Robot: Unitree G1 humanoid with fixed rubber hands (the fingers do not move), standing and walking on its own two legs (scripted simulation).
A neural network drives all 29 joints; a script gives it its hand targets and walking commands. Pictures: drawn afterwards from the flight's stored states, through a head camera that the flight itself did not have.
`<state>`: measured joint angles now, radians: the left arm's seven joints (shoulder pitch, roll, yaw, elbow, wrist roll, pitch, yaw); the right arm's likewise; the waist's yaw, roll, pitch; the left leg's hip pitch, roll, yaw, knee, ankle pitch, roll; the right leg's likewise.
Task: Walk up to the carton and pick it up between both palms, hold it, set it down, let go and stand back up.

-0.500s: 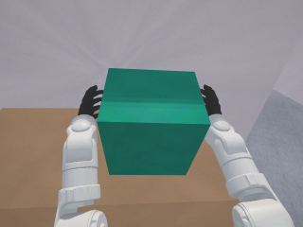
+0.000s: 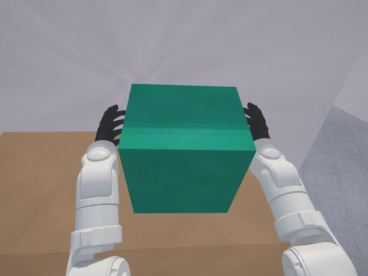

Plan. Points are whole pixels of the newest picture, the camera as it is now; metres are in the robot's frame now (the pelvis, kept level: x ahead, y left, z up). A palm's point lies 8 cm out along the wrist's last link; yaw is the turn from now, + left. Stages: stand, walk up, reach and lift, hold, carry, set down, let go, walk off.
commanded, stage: hold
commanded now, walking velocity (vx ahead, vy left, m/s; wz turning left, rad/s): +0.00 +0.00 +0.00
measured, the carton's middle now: (182, 152) +0.38 +0.01 +0.13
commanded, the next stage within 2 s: none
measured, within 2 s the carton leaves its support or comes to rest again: neither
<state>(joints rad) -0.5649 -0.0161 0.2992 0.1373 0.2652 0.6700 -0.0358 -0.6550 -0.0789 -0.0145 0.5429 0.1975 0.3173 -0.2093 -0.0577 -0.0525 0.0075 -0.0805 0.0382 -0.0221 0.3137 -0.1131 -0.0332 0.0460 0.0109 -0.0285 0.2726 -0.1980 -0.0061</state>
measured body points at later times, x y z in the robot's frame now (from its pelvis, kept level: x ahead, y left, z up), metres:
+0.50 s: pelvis +0.00 +0.00 +0.00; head -0.05 +0.03 +0.45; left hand +0.36 +0.17 +0.18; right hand +0.37 -0.15 +0.18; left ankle +0.05 +0.14 -0.75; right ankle -0.02 -0.11 -0.75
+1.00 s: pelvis +0.00 +0.00 +0.00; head -0.05 +0.03 +0.45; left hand +0.37 +0.18 +0.18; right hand +0.38 -0.14 +0.18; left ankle +0.05 +0.14 -0.75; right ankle -0.02 -0.11 -0.75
